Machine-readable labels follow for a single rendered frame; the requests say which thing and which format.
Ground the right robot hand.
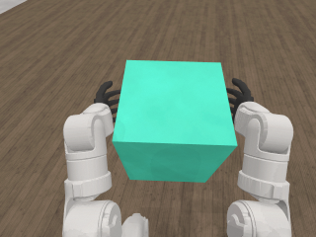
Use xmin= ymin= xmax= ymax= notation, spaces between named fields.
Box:
xmin=226 ymin=78 xmax=254 ymax=123

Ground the left robot hand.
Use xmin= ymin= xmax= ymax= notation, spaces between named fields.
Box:
xmin=94 ymin=80 xmax=121 ymax=122

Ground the robot right forearm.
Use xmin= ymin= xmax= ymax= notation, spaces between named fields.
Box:
xmin=234 ymin=101 xmax=293 ymax=237

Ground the robot right upper arm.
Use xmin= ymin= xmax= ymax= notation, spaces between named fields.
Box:
xmin=226 ymin=199 xmax=291 ymax=237

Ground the robot left upper arm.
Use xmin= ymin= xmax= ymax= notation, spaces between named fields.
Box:
xmin=63 ymin=199 xmax=122 ymax=237

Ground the left robot thigh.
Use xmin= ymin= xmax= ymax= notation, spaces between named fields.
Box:
xmin=121 ymin=215 xmax=149 ymax=237

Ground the carton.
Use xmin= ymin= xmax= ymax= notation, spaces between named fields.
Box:
xmin=112 ymin=60 xmax=238 ymax=183

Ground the robot left forearm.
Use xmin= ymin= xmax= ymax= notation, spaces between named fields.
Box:
xmin=62 ymin=103 xmax=115 ymax=237

